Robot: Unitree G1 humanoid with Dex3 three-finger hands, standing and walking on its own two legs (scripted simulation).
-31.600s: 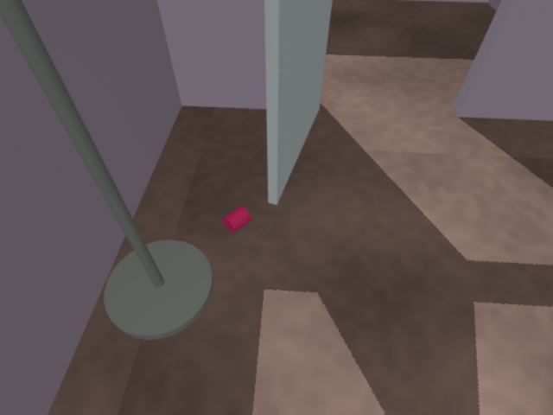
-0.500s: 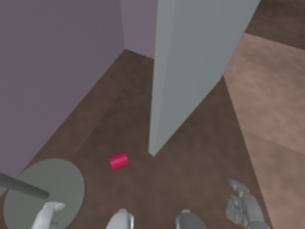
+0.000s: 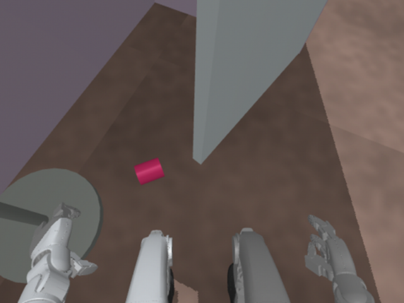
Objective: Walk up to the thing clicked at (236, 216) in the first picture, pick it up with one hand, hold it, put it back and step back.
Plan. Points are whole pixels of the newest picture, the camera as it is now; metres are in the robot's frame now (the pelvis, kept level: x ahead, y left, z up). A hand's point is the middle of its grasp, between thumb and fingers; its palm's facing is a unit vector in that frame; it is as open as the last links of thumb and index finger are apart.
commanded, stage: rise first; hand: left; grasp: from above
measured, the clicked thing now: (149, 171) +0.54 +0.19 -0.54
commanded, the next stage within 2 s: none
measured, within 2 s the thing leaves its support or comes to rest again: neither
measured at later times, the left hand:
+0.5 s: hand (110, 197) +0.38 +0.26 -0.30, palm faces -0.40 -0.11 -0.91, open 14.2 cm
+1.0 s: hand (125, 182) +0.44 +0.24 -0.38, palm faces -0.39 -0.16 -0.90, open 14.0 cm
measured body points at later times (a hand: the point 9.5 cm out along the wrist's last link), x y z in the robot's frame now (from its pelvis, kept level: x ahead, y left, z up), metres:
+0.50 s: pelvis -0.05 +0.00 -0.16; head +0.16 +0.01 +0.24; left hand +0.39 +0.27 -0.25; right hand +0.02 -0.28 -0.29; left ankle +0.04 +0.13 -0.55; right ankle +0.04 -0.14 -0.55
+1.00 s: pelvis -0.05 +0.00 -0.22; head +0.20 +0.03 +0.16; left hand +0.46 +0.25 -0.33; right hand -0.04 -0.26 -0.34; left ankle +0.04 +0.13 -0.55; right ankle +0.04 -0.14 -0.55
